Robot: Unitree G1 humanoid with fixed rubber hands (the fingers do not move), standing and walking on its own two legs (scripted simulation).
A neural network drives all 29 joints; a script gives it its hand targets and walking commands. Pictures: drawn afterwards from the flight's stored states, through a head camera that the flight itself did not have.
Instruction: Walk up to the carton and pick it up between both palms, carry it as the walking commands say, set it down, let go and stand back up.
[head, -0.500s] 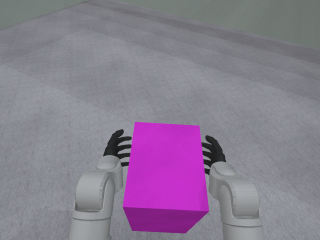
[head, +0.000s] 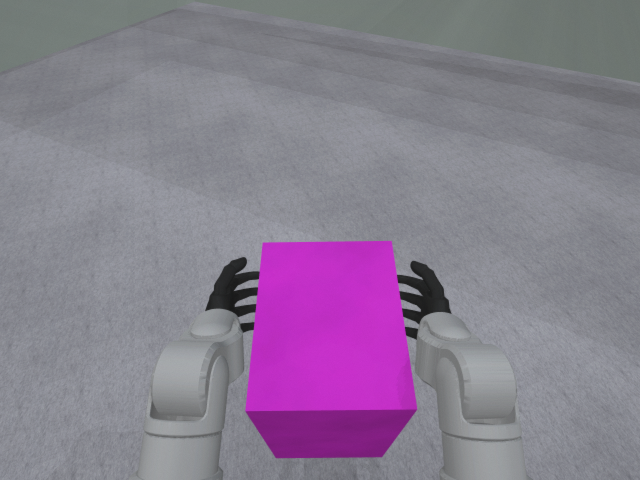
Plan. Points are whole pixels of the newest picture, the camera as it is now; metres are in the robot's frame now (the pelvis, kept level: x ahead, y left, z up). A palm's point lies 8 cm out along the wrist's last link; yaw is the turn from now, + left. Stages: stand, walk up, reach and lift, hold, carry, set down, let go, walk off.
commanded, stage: carry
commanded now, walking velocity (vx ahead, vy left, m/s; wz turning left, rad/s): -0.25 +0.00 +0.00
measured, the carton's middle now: (328, 360) +0.27 -0.01 +0.02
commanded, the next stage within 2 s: none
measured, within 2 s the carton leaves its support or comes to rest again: neither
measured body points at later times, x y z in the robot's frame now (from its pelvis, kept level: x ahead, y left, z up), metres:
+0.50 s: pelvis -0.22 +0.00 +0.00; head -0.22 -0.01 +0.45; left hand +0.08 +0.10 +0.09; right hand +0.06 -0.14 +0.07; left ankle -0.10 +0.12 -0.70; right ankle -0.23 -0.09 -0.73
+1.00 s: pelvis -0.44 +0.04 +0.01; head -0.44 +0.07 +0.46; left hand -0.16 +0.18 +0.08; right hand -0.15 -0.06 +0.09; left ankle -0.42 +0.15 -0.73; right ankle -0.40 -0.08 -0.65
